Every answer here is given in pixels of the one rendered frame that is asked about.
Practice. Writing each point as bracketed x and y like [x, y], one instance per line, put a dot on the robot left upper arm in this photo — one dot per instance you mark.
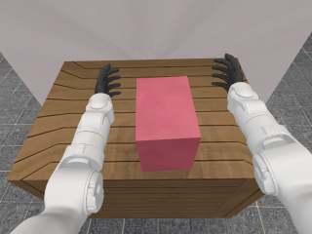
[72, 195]

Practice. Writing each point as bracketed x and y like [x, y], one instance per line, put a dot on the right robot hand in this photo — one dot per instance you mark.
[232, 71]

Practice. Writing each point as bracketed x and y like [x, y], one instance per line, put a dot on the left robot hand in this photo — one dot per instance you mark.
[103, 80]

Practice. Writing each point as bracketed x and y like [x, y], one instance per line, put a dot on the left robot forearm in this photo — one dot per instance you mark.
[87, 147]

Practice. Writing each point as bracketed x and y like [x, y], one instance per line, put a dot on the robot right upper arm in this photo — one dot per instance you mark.
[285, 171]

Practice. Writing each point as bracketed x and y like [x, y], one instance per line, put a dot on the pedestal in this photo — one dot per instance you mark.
[221, 182]

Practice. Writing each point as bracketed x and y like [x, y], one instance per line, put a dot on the carton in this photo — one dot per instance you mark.
[167, 129]

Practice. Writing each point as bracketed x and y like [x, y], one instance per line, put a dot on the right robot forearm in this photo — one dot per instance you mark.
[255, 121]

